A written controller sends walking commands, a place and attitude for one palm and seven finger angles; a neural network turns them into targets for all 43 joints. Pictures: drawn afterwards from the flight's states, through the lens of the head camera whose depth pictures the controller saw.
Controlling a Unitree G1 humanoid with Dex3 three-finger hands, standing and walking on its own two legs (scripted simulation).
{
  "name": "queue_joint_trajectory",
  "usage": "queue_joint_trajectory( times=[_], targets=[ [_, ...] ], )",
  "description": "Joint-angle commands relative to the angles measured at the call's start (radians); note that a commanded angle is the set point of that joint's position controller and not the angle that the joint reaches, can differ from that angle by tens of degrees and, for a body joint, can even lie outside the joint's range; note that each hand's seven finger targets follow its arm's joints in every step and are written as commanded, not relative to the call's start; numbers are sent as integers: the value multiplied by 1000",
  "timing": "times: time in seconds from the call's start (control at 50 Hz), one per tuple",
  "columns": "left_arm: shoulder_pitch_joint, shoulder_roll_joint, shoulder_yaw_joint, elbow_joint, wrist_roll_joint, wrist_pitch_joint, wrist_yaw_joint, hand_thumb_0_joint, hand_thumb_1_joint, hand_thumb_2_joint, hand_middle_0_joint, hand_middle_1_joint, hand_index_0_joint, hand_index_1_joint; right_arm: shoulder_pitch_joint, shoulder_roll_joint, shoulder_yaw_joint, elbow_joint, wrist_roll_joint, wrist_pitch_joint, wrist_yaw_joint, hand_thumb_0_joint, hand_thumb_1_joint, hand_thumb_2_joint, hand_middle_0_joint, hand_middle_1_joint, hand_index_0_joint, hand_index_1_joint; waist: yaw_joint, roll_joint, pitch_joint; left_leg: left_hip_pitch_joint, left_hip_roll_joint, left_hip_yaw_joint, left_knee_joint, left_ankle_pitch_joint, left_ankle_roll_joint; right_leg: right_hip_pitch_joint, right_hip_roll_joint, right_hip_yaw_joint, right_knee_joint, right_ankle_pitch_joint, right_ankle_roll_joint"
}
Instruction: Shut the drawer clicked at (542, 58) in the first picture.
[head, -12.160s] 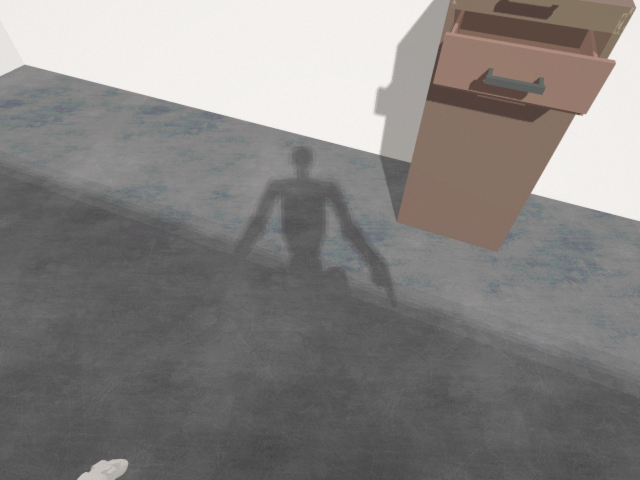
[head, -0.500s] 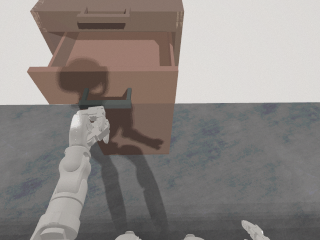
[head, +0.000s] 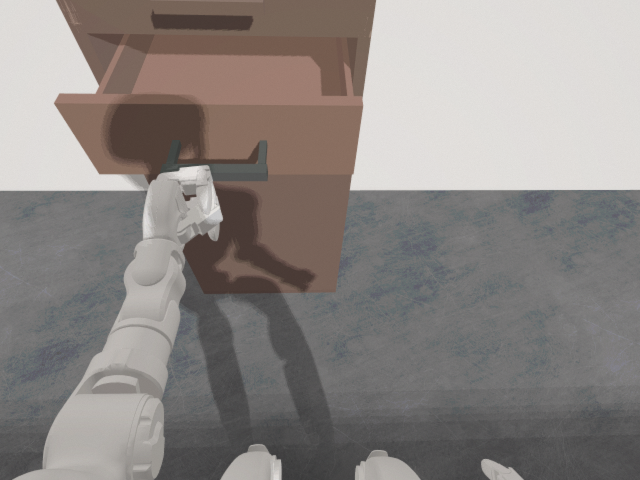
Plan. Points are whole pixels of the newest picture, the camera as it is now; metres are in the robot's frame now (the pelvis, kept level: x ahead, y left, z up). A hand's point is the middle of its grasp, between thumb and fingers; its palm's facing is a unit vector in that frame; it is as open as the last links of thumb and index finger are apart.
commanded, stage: push the drawer shut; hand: left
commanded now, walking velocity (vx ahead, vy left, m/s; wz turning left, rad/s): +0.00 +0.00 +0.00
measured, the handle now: (217, 160) +0.51 +0.14 +0.08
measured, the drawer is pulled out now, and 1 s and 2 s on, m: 0.16 0.03 0.00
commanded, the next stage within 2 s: pull the fist back off the drawer in 1.54 s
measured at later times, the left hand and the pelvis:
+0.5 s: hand (229, 170) +0.50 +0.13 +0.07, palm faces +0.03 -1.00 -0.03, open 3.3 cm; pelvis -0.01 +0.00 -0.01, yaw -1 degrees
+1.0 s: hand (233, 140) +0.56 +0.13 +0.08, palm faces +0.04 -1.00 -0.02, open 3.4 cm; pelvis +0.01 +0.00 -0.01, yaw -1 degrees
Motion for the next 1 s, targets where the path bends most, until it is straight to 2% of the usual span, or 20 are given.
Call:
queue_joint_trajectory(
  times=[0.0,0.02,0.08,0.14,0.16,0.2,0.26,0.28,0.34,0.46,0.48,0.54,0.6,0.64,0.7,0.74,0.76,0.86,0.92,0.98],
  targets=[
    [-612,153,36,-171,-9,-86,21,0,900,900,-1400,-1600,-1400,-1600,86,-153,-56,-77,-3,-36,-9,0,-900,-900,200,300,200,300,-62,36,-382,288,-21,-68,-126,130,0,33,39,37,-132,144,-3],
    [-614,180,56,-137,-4,-90,24,0,900,900,-1400,-1600,-1400,-1600,98,-159,-57,-76,-6,-34,-9,0,-900,-900,200,300,200,300,-66,1,-379,272,-19,-72,-122,123,4,32,43,36,-130,137,-2],
    [-673,156,33,-107,7,-109,24,0,900,900,-1400,-1600,-1400,-1600,110,-158,-58,-72,-9,-31,-3,0,-900,-900,200,300,200,300,-79,27,-387,276,-19,-70,-119,119,3,10,41,37,-127,132,-1],
    [-710,200,58,-76,23,-121,31,0,900,900,-1400,-1600,-1400,-1600,130,-168,-61,-67,-15,-25,2,0,-900,-900,200,300,200,300,-87,40,-412,280,-16,-75,-110,131,5,-10,43,37,-118,134,-2],
    [-715,173,39,-58,25,-121,31,0,900,900,-1400,-1600,-1400,-1600,134,-164,-60,-66,-16,-23,3,0,-900,-900,200,300,200,300,-90,46,-403,278,-17,-74,-110,123,4,-20,43,36,-118,127,-1],
    [-757,218,71,-22,32,-118,39,0,900,900,-1400,-1600,-1400,-1600,153,-174,-61,-54,-21,-19,4,0,-900,-900,200,300,200,300,-105,17,-385,246,-15,-78,-107,103,7,-27,43,38,-120,114,1],
    [-797,193,45,-25,43,-127,42,0,900,900,-1400,-1600,-1400,-1600,165,-172,-63,-58,-25,-16,9,0,-900,-900,200,300,200,300,-108,78,-424,281,-15,-81,-105,112,4,-50,44,36,-112,113,-2],
    [-800,199,57,-13,42,-126,47,0,900,900,-1400,-1600,-1400,-1600,176,-174,-64,-52,-28,-14,11,0,-900,-900,200,300,200,300,-109,62,-432,282,-15,-81,-100,127,5,-45,45,35,-112,125,-1],
    [-805,275,113,42,47,-116,49,0,900,900,-1400,-1600,-1400,-1600,196,-184,-61,-46,-31,-5,10,0,-900,-900,200,300,200,300,-120,22,-411,221,-14,-70,-89,128,13,-26,47,45,-117,135,5],
    [-865,310,123,65,66,-113,41,0,900,900,-1400,-1600,-1400,-1600,222,-186,-60,-46,-36,8,14,0,-900,-900,200,300,200,300,-128,76,-440,218,-15,-71,-73,139,13,-41,47,49,-109,141,3],
    [-880,306,118,74,66,-111,42,0,900,900,-1400,-1600,-1400,-1600,224,-188,-60,-43,-36,10,13,0,-900,-900,200,300,200,300,-143,64,-432,222,-13,-76,-72,139,13,-56,47,46,-110,139,3],
    [-897,305,122,66,66,-115,39,0,900,900,-1400,-1600,-1400,-1600,243,-189,-64,-41,-41,13,16,0,-900,-900,200,300,200,300,-142,80,-489,253,-12,-75,-56,200,14,-49,49,46,-101,186,4],
    [-911,322,130,105,68,-99,37,0,900,900,-1400,-1600,-1400,-1600,253,-192,-60,-36,-42,19,19,0,-900,-900,200,300,200,300,-154,67,-457,214,-11,-71,-49,182,15,-54,51,48,-105,177,6],
    [-927,373,164,108,79,-100,40,0,900,900,-1400,-1600,-1400,-1600,263,-197,-62,-34,-44,24,15,0,-900,-900,200,300,200,300,-152,62,-480,209,-13,-69,-41,209,18,-32,50,53,-99,209,7],
    [-945,377,162,134,80,-83,32,0,900,900,-1400,-1600,-1400,-1600,269,-196,-56,-34,-45,30,17,0,-900,-900,200,300,200,300,-166,64,-458,175,-14,-63,-32,202,21,-32,51,58,-102,213,10],
    [-960,406,185,119,82,-84,33,0,900,900,-1400,-1600,-1400,-1600,280,-197,-56,-39,-47,34,16,0,-900,-900,200,300,200,300,-159,84,-497,193,-14,-65,-28,243,20,-17,51,58,-92,250,8],
    [-955,406,185,110,84,-84,31,0,900,900,-1400,-1600,-1400,-1600,282,-196,-57,-39,-47,37,18,0,-900,-900,200,300,200,300,-157,103,-525,213,-13,-66,-23,264,18,-20,51,54,-87,263,7],
    [-974,400,180,138,83,-74,26,0,900,900,-1400,-1600,-1400,-1600,298,-199,-57,-33,-50,46,21,0,-900,-900,200,300,200,300,-172,97,-512,224,-7,-72,-15,298,16,-42,55,47,-86,282,8],
    [-1016,394,171,131,90,-74,32,0,900,900,-1400,-1600,-1400,-1600,311,-200,-58,-26,-57,50,24,0,-900,-900,200,300,200,300,-184,126,-524,252,-6,-78,-8,329,16,-62,57,45,-83,295,6],
    [-1007,432,196,153,99,-66,35,0,900,900,-1400,-1600,-1400,-1600,320,-203,-57,-22,-58,56,26,0,-900,-900,200,300,200,300,-182,125,-532,232,-6,-73,-2,339,17,-45,57,49,-84,315,9]
  ],
)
